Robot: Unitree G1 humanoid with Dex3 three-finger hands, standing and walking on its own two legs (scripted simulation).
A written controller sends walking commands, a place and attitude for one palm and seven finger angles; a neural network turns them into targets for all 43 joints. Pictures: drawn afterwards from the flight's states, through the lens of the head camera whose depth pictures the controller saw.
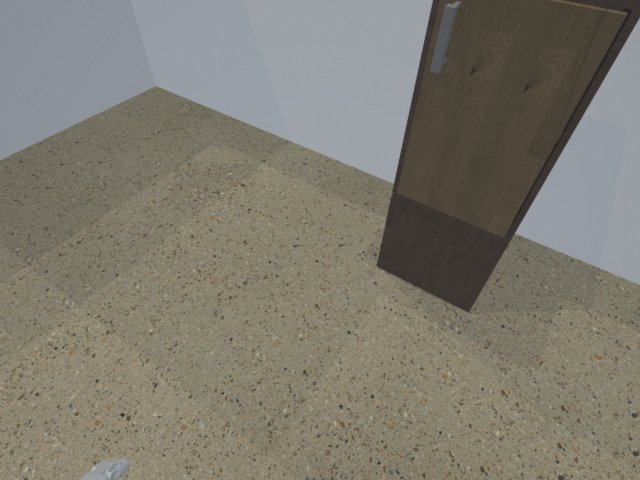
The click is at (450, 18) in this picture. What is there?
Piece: cupboard door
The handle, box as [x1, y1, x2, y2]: [430, 1, 461, 72]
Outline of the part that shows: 456,1 453,4 447,4 444,8 431,63 431,71 438,72 445,62 446,58 444,57 456,9 459,7 461,2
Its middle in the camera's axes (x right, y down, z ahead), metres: +0.28 -0.45 +0.86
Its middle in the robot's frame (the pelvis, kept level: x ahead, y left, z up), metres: +0.97 -0.23 +0.15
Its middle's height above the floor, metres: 0.92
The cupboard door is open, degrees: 0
